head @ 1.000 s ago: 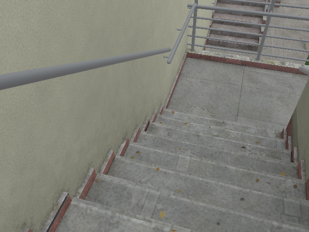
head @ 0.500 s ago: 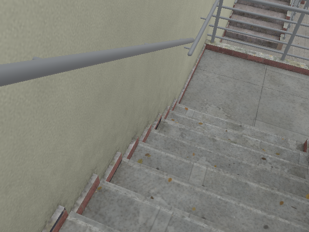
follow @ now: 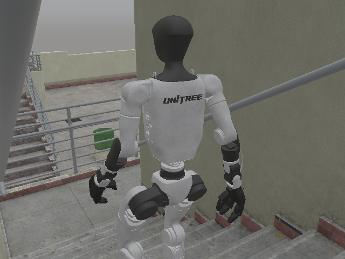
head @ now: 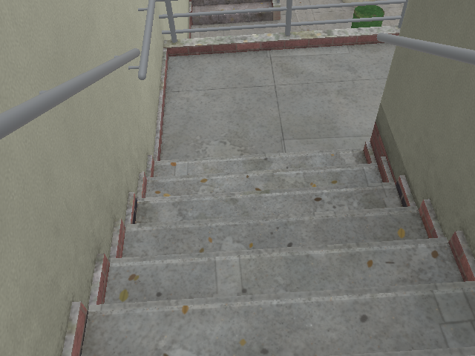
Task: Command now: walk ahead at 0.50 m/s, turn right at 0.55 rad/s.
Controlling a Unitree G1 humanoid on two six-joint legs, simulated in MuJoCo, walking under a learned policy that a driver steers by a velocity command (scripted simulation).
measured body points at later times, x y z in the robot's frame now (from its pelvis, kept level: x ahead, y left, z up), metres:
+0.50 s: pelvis +0.28 +0.03 -0.13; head +0.26 +0.05 +0.32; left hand +0.30 +0.30 -0.27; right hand +0.38 -0.24 -0.23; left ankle +0.38 +0.11 -0.88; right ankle +0.08 -0.06 -0.72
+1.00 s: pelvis +0.53 +0.01 -0.26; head +0.53 +0.00 +0.19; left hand +0.78 +0.17 -0.36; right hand +0.36 -0.18 -0.40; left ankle +0.37 +0.12 -0.90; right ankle +0.63 -0.11 -0.99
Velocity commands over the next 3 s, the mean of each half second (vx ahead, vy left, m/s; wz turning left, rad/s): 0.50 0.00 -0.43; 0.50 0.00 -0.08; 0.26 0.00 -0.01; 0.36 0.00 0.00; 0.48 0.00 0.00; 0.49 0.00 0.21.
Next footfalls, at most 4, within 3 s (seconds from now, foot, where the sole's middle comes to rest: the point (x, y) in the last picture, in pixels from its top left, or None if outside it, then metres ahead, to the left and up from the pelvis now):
0.48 left None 0.41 0.11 -0.93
1.06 right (270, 323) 0.67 -0.10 -1.09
1.60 left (230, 285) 0.91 0.03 -1.26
2.28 right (298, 233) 1.23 -0.32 -1.42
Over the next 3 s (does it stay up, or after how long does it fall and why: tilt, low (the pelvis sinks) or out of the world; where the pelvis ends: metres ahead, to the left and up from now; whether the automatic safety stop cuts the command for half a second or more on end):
stays up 1.46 -0.26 -0.81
